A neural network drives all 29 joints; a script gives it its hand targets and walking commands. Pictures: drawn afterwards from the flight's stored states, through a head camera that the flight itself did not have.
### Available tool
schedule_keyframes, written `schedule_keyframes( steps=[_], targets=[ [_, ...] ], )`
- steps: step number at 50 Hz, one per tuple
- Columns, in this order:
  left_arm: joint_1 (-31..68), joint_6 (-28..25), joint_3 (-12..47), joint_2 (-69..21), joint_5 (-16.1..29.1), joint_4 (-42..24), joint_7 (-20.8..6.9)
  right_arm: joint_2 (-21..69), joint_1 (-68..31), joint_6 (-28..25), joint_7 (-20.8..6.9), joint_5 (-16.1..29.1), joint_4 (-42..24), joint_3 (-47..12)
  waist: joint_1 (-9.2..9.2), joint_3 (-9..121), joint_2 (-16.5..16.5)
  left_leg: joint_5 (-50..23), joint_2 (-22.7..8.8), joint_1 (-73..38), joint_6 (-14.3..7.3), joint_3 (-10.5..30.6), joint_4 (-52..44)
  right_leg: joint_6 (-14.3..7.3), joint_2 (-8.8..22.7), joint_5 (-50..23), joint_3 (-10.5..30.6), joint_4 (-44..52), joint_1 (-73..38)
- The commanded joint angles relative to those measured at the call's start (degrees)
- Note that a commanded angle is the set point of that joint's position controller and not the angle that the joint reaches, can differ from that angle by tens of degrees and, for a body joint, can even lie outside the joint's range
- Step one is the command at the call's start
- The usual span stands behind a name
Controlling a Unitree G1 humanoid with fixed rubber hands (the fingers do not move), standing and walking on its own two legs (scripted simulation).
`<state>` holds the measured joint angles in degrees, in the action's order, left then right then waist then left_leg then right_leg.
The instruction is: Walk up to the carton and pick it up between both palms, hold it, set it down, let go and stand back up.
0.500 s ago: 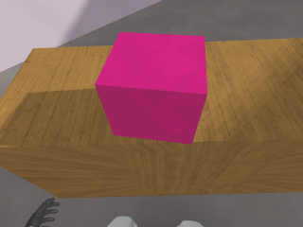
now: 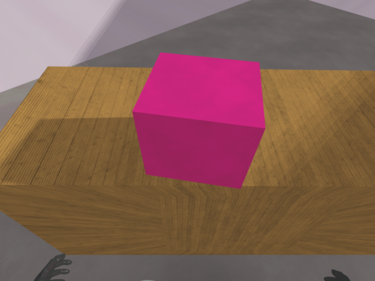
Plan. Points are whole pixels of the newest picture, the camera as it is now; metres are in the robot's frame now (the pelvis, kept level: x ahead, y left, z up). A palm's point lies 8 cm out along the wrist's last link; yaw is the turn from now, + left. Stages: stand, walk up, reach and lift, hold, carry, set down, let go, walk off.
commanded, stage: walk up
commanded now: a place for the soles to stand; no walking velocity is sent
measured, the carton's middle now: (200, 120) +0.48 -0.01 +0.05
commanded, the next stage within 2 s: reach and lift in 0.48 s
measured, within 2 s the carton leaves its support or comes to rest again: neither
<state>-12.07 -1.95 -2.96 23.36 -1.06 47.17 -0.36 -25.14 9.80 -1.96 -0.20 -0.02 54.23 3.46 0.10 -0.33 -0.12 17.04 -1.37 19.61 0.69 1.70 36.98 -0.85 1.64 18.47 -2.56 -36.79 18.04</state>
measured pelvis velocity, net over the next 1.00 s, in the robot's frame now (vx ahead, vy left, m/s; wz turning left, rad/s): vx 0.01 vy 0.00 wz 0.00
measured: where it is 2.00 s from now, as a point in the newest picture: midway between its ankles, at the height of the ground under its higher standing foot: outside the picture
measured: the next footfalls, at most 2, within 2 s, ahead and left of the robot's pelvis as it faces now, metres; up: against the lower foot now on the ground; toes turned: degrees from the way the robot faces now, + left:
none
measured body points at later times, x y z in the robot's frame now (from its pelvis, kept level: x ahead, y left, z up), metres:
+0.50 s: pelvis +0.01 +0.00 +0.00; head +0.02 +0.00 +0.45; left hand +0.13 +0.32 -0.10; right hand +0.13 -0.34 -0.09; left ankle +0.03 +0.14 -0.72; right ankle +0.01 -0.12 -0.72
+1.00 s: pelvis +0.01 +0.00 +0.01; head +0.02 +0.00 +0.46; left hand +0.20 +0.29 -0.05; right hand +0.16 -0.32 -0.05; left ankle +0.03 +0.14 -0.72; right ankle +0.01 -0.12 -0.72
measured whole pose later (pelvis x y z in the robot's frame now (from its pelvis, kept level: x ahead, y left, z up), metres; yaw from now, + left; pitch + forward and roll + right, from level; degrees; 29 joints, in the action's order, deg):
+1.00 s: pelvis +0.01 +0.00 +0.01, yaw +0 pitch -1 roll +0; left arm -7.7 19.3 -4.3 20.3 -1.0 24.5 0.8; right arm -22.0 12.1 -11.7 -2.8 -2.2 41.0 8.1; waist 0.1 -2.6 -0.2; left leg 13.4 -1.4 13.9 1.2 1.2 28.4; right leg 0.1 1.6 14.5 -2.3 -28.2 12.5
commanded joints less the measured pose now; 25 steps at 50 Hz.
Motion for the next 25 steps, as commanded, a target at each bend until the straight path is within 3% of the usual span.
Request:
schedule_keyframes(
  steps=[1, 13, 16, 17, 18, 21, 24, 25],
  targets=[
    [4.28, -2.1, -0.93, 10.94, 0.0, 1.25, 0.77, -8.58, -3.77, -1.23, 0.02, -1.27, -2.56, -0.63, -0.25, 4.35, -0.29, -9.0, -4.68, -3.59, -4.14, 5.82, -7.46, -2.41, 5.42, -6.02, 7.54, 9.03, -3.53],
    [5.3, -1.82, -0.76, 11.15, 0.14, 1.82, 0.7, -9.08, -4.91, -0.84, -0.01, -1.13, -1.05, -0.81, -0.25, 4.52, -0.78, -9.0, -4.6, -3.86, -4.05, 5.85, -8.31, -2.17, 6.09, -5.49, 7.92, 10.93, -4.48],
    [5.29, -1.75, -0.73, 10.75, 0.05, 1.72, 0.83, -8.78, -5.34, -0.84, -0.02, -1.11, -1.14, -0.89, -0.35, 4.4, 0.36, -11.53, -4.59, -4.62, -4.15, 5.5, -8.32, -2.34, 6.01, -9.25, 7.24, 9.33, -4.71],
    [5.68, -1.78, -0.87, 10.76, 0.07, 1.61, 0.81, -8.55, -5.41, -0.81, -0.02, -0.98, -1.12, -0.91, -0.07, 5.3, -1.06, -11.47, -4.92, -4.26, -4.31, 5.55, -8.37, -2.11, 5.61, -9.51, 6.86, 8.89, -5.37],
    [5.03, -1.64, -0.84, 10.44, 0.21, 1.7, 0.84, -8.81, -5.48, -0.86, 0.0, -1.31, -1.02, -0.93, -0.37, 5.99, 0.85, -12.45, -4.78, -5.32, -4.21, 4.88, -8.2, -2.18, 5.98, -9.46, 7.28, 9.53, -4.94],
    [5.53, -1.76, -0.67, 10.44, 0.09, 1.75, 0.85, -8.7, -5.79, -0.7, -0.03, -1.29, -1.28, -0.94, 0.1, 4.62, -1.88, -10.53, -4.68, -4.27, -4.03, 4.99, -8.95, -2.27, 6.18, -8.28, 7.39, 10.27, -4.27],
    [4.98, -1.6, -0.63, 10.77, 0.18, 2.37, 0.84, -8.85, -6.07, -0.63, 0.07, -1.29, -0.82, -0.91, -0.23, 4.56, 0.9, -11.3, -4.59, -4.85, -4.02, 4.97, -8.97, -2.2, 6.08, -8.32, 7.61, 10.66, -4.19],
    [25.08, 10.13, -2.76, 9.57, -0.95, -12.32, 2.74, -1.6, -20.89, -11.51, -1.59, -6.91, 5.43, 9.85, 2.39, -2.88, -0.21, 5.43, -0.79, 3.06, 1.96, -4.05, -5.61, -1.24, -0.32, 3.6, -4.08, 4.14, 1.27]
  ],
)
